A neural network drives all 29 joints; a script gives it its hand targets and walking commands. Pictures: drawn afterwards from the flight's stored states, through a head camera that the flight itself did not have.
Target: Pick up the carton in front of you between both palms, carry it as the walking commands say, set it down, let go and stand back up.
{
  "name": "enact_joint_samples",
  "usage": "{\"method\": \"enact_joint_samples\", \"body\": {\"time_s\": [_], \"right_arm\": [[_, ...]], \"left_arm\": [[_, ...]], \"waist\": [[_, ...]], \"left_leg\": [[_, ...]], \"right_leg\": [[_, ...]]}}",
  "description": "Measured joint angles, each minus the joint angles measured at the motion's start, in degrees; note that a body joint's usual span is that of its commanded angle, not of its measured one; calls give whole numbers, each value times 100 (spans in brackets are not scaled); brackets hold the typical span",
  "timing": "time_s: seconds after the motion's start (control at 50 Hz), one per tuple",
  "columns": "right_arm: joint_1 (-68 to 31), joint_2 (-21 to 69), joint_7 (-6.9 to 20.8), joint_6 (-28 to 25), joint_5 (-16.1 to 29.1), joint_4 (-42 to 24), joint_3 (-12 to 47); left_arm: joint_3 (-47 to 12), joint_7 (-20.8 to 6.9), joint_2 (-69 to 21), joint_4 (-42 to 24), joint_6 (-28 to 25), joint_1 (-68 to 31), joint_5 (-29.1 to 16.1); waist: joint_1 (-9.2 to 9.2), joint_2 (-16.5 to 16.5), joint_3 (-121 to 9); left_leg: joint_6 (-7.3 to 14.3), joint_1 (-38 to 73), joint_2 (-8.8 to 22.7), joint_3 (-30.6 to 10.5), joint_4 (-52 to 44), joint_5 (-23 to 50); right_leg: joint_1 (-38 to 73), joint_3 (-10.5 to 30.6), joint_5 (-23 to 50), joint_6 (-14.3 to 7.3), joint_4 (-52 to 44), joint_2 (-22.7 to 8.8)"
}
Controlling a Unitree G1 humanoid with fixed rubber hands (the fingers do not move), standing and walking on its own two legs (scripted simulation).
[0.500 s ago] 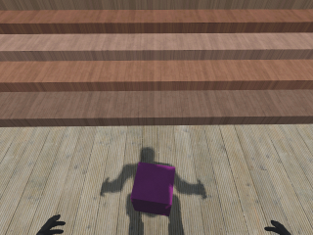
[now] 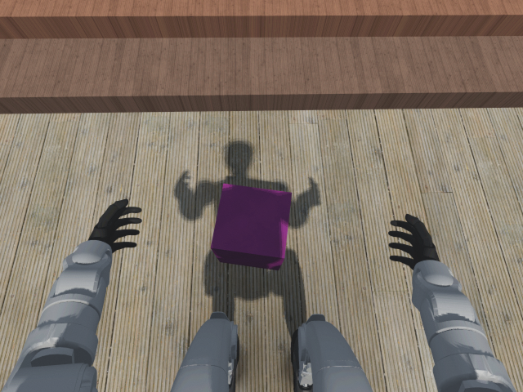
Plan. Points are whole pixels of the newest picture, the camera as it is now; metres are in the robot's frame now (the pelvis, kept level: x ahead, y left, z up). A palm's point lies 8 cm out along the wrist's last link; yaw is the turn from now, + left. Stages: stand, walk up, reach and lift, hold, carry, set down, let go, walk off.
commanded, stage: reach and lift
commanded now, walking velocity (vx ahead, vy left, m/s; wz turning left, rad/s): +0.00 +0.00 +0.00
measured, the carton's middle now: (253, 230) +0.47 +0.04 -0.59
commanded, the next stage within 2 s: none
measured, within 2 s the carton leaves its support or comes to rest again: neither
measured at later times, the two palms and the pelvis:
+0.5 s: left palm (156, 160) +0.49 +0.23 -0.15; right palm (350, 185) +0.45 -0.16 -0.15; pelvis -0.06 +0.02 -0.06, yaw -1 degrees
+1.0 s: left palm (180, 205) +0.48 +0.23 -0.37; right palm (326, 217) +0.45 -0.16 -0.37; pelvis -0.06 +0.00 -0.21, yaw -2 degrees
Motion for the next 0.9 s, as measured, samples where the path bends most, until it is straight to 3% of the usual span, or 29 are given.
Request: {"method": "enact_joint_samples", "body": {"time_s": [0.24, 0.48, 0.64, 0.76, 0.9], "right_arm": [[-2851, 216, -462, 121, 251, 731, -501], [-5052, 529, -522, -17, -294, 1207, -1577], [-4924, 824, -357, -506, -765, 1074, -1992], [-4528, 882, -316, -892, -827, 1182, -2004], [-4633, 707, -489, -1023, -364, 1269, -1510]], "left_arm": [[154, -62, 292, 1184, 65, -3112, -180], [516, -135, 412, 2092, -52, -5656, 323], [957, -37, 74, 1886, -374, -5594, 759], [1230, 129, -265, 1908, -651, -5228, 893], [884, 294, -34, 1897, -841, -5103, 347]], "waist": [[-79, -4, 63], [-171, -36, 219], [-138, -7, -171], [-34, 78, -698], [31, -5, -641]], "left_leg": [[99, -2364, -57, 31, 652, 441], [164, -3776, -108, -24, 832, 683], [176, -4414, -120, -56, 922, 536], [138, -5323, -134, -121, 1637, 206], [30, -6540, -132, -175, 3119, -294]], "right_leg": [[-2321, 47, 461, 118, 591, -53], [-3648, -3, 709, 176, 681, -95], [-4259, -26, 568, 187, 738, -99], [-5183, 167, 245, 284, 1505, 58], [-6417, 199, -359, 264, 3048, 164]]}}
